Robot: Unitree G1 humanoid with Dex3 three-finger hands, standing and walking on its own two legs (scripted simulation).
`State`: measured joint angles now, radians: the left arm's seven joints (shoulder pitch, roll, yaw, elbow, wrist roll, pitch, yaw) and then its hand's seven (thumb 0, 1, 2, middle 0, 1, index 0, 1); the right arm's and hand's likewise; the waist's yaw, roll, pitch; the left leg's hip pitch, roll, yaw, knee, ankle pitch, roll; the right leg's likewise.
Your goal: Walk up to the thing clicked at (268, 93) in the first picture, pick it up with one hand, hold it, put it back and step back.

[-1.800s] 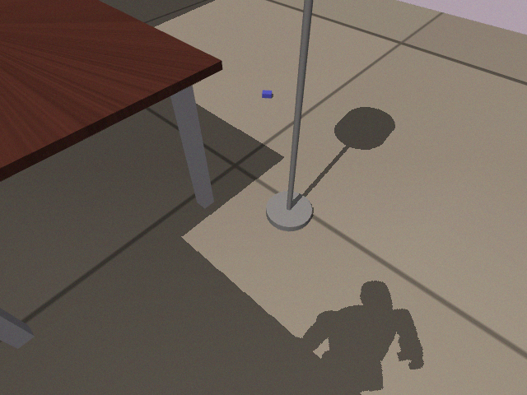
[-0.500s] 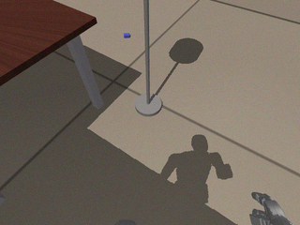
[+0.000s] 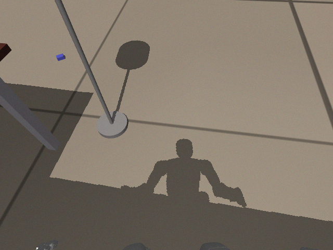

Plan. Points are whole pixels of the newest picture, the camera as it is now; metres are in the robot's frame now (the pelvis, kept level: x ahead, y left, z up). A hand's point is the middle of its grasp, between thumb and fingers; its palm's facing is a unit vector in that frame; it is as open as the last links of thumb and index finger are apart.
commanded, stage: walk up
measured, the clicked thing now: (60, 57) +1.84 +0.95 -0.74
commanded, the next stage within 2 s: stand in 1.22 s
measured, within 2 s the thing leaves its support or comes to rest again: neither
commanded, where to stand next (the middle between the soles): +0.08 +0.01 m, yaw -19 degrees
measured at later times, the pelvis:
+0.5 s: pelvis +0.01 +0.01 +0.00, yaw -13 degrees
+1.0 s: pelvis +0.01 +0.01 +0.01, yaw -19 degrees
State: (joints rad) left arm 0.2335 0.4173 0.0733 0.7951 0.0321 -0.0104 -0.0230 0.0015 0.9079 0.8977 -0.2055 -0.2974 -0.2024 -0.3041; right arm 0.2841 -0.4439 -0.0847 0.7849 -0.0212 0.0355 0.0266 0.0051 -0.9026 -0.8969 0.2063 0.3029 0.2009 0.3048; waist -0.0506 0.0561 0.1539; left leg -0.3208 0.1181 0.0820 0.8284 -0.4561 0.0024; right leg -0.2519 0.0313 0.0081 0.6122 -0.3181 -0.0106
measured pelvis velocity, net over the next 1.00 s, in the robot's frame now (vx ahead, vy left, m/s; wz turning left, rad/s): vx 0.01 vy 0.01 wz -0.33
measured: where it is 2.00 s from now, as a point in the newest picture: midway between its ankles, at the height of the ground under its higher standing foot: outside the picture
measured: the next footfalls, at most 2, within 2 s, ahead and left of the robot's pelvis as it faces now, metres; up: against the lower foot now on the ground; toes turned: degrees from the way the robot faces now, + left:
left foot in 0.24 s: +0.10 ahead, +0.13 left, +0.00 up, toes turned -16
right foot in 0.56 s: +0.04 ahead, -0.13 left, +0.00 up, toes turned -13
